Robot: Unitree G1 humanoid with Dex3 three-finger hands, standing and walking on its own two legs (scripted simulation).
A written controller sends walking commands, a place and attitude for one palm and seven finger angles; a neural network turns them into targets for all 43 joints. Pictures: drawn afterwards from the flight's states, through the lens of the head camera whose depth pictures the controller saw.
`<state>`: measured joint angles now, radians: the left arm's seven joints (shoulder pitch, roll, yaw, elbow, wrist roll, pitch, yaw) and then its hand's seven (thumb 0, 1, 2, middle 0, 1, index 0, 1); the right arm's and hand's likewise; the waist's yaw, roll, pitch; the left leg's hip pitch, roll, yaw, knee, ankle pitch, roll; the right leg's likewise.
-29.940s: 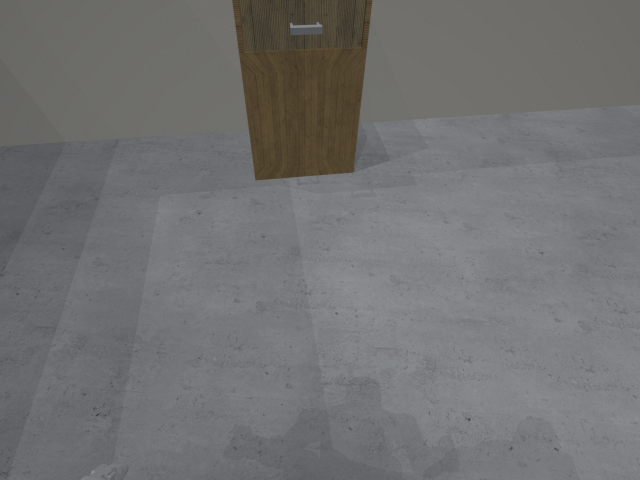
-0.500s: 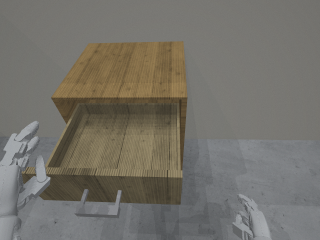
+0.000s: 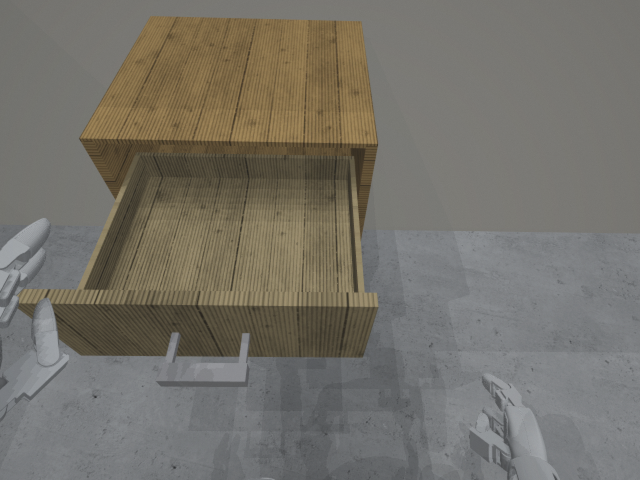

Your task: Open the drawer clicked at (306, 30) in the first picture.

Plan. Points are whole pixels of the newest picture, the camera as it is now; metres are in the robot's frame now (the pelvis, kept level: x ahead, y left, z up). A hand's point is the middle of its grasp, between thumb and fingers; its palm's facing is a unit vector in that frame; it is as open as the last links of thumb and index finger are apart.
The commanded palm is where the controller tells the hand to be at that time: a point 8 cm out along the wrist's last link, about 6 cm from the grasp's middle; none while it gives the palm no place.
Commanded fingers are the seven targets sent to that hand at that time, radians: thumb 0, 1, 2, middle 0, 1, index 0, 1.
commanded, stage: step back with the hand held close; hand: left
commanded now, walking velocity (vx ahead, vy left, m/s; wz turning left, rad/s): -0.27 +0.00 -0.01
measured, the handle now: (207, 357) +0.27 +0.18 -0.06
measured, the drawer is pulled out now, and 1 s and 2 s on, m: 0.30 0.30 0.30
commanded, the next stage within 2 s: stop stepping back and stand still in 0.94 s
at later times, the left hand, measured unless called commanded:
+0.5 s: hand out of the picture +0.15 +0.26 +0.16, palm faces +0.33 -0.83 -0.45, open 7.4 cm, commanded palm +0.08 +0.30 +0.18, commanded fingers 0.00 0.90 0.90 -0.20 -0.30 -0.20 -0.30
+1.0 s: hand out of the picture +0.06 +0.22 +0.15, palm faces +0.25 -0.83 -0.49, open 7.4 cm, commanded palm -0.02 +0.26 +0.18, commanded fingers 0.00 0.90 0.90 -0.20 -0.30 -0.20 -0.30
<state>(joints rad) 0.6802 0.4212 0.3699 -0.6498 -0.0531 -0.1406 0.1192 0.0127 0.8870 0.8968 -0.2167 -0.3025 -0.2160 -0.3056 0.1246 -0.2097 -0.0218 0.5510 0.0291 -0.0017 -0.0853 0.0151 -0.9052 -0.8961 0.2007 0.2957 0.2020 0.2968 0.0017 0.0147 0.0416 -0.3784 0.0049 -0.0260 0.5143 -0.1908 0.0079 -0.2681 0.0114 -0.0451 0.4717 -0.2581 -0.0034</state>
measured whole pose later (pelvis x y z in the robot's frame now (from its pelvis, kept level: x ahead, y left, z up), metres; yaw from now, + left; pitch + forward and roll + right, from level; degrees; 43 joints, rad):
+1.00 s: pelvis -0.16 -0.01 -0.01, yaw -3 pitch +3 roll +0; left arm 0.63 0.44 0.42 -0.65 -0.06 -0.20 0.12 0.01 0.89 0.90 -0.22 -0.30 -0.22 -0.31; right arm 0.10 -0.18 -0.02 0.61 0.01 -0.06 -0.06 0.02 -0.90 -0.90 0.20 0.30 0.20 0.30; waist -0.01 -0.06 0.06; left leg -0.42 -0.02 0.02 0.54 -0.17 0.04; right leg -0.40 0.02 0.00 0.79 -0.47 0.00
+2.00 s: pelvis -0.34 -0.10 -0.01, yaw +5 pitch -1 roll +1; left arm 0.60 0.35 0.34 -0.55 -0.03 -0.19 0.14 0.01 0.89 0.90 -0.21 -0.30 -0.21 -0.31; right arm 0.23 -0.20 0.00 0.67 0.01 -0.08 -0.04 0.01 -0.90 -0.90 0.20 0.30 0.20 0.30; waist -0.01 0.02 0.01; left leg -0.41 0.01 0.00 0.85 -0.36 0.02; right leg -0.31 0.04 -0.10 0.60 -0.28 -0.10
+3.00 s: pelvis -0.33 -0.09 +0.01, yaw +4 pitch -2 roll +0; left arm 0.29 0.12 0.02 1.15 0.01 0.01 0.03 0.00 0.91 0.90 -0.20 -0.30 -0.20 -0.30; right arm 0.36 -0.09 0.00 1.13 -0.02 0.03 -0.04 0.01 -0.91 -0.90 0.20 0.30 0.20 0.30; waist -0.01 0.03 0.06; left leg -0.20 0.03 0.05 0.41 -0.18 0.00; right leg -0.18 0.06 -0.08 0.37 -0.16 -0.09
